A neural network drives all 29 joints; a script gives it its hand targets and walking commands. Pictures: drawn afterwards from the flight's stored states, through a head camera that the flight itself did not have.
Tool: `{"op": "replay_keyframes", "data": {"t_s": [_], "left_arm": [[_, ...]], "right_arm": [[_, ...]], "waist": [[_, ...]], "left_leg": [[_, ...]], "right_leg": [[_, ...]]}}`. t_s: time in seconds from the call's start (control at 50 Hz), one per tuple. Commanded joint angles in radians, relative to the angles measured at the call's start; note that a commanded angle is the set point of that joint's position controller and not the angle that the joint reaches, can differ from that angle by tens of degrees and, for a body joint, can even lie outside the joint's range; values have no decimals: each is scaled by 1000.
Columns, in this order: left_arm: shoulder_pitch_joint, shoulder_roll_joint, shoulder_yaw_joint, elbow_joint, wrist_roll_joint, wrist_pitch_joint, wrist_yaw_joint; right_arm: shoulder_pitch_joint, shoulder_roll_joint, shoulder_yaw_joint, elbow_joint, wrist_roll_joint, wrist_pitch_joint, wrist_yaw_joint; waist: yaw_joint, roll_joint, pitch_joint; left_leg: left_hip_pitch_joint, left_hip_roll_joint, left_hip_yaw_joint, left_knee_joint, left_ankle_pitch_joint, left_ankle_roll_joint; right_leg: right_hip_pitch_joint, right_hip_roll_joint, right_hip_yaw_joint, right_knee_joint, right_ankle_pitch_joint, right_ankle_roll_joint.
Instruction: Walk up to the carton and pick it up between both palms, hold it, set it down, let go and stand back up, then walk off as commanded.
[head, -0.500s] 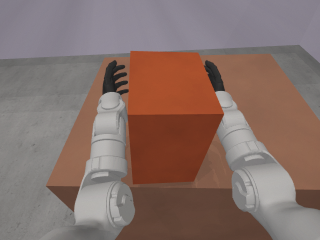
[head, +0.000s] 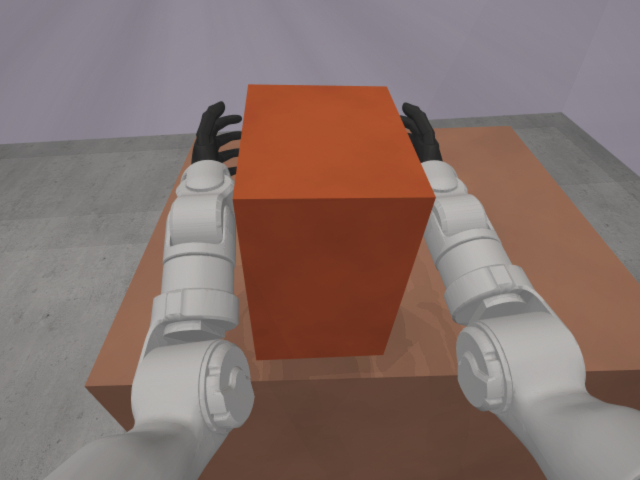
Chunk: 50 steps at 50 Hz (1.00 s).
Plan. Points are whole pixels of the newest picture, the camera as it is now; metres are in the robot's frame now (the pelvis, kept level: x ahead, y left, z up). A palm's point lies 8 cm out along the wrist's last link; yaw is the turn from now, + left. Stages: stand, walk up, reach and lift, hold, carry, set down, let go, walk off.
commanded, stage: reach and lift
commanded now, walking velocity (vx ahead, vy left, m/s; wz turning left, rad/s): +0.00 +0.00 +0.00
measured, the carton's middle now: (319, 227) +0.37 +0.03 +0.16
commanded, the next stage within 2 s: hold in 1.48 s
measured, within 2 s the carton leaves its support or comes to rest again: neither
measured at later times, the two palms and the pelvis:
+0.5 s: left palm (194, 139) +0.39 +0.16 +0.27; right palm (424, 150) +0.40 -0.09 +0.25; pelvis +0.00 +0.01 +0.00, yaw +0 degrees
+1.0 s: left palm (187, 115) +0.39 +0.17 +0.30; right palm (424, 136) +0.40 -0.09 +0.26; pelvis +0.00 +0.01 +0.00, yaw +0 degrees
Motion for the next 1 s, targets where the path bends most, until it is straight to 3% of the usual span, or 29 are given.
{"op": "replay_keyframes", "data": {"t_s": [0.0,0.14,0.16,0.18,0.28,0.3,0.34,0.38,0.48,0.6,0.76,0.78,0.88,0.92,0.98], "left_arm": [[-746,-485,-391,-39,-141,-2,-170],[-726,-476,-344,48,-127,44,-180],[-725,-465,-340,57,-128,46,-187],[-728,-464,-331,90,-121,51,-193],[-776,-479,-390,-19,-164,52,-188],[-769,-474,-379,25,-154,63,-190],[-804,-477,-385,-7,-155,69,-191],[-805,-475,-382,-2,-160,75,-189],[-833,-493,-409,-41,-173,103,-182],[-824,-472,-355,42,-159,139,-190],[-835,-479,-346,56,-159,160,-193],[-853,-471,-336,62,-162,164,-196],[-848,-483,-344,72,-166,176,-198],[-877,-490,-356,40,-176,176,-193],[-860,-497,-373,27,-184,186,-187]], "right_arm": [[-990,732,354,-278,211,-39,73],[-1049,714,331,-284,228,-14,59],[-1025,722,325,-276,226,-7,52],[-1033,702,303,-249,217,-3,52],[-1024,737,347,-320,269,13,34],[-1041,721,339,-311,266,21,32],[-1061,718,342,-323,282,31,27],[-1085,725,357,-344,295,39,25],[-1113,711,372,-386,331,67,18],[-1130,684,342,-354,329,103,15],[-1174,666,341,-374,344,125,7],[-1193,671,338,-380,342,128,5],[-1195,645,323,-368,348,140,0],[-1236,647,342,-407,367,139,3],[-1217,646,354,-411,383,152,-2]], "waist": [[-19,-110,-543],[-18,-119,-507],[-29,-124,-505],[-41,-118,-465],[-62,-104,-568],[-64,-103,-532],[-68,-97,-534],[-53,-98,-535],[-65,-65,-555],[-58,-78,-460],[-57,-57,-480],[-62,-76,-475],[-79,-51,-465],[-68,-43,-518],[-79,-34,-532]], "left_leg": [[159,-124,-2,16,23,62],[166,-124,-3,5,-12,70],[175,-126,0,7,-6,70],[162,-123,-1,-2,-43,71],[212,-126,-10,21,50,56],[200,-128,-11,13,18,56],[210,-127,-13,15,15,57],[215,-125,-10,15,13,58],[234,-123,-24,25,22,48],[216,-120,-24,4,-55,60],[213,-118,-26,9,-44,54],[205,-119,-24,7,-56,62],[211,-114,-32,9,-50,49],[227,-112,-33,16,-23,47],[241,-112,-38,30,19,37]], "right_leg": [[265,19,-23,-113,151,107],[238,24,-29,-135,95,109],[250,19,-25,-138,121,112],[232,20,-27,-143,69,108],[271,33,-29,-133,179,108],[256,31,-30,-140,145,109],[250,35,-31,-140,129,108],[232,37,-32,-145,113,107],[224,46,-32,-146,107,101],[164,43,-32,-172,-3,98],[165,48,-32,-172,6,93],[166,44,-29,-173,-1,97],[151,51,-34,-178,4,89],[157,57,-35,-169,16,87],[170,61,-35,-160,67,87]]}}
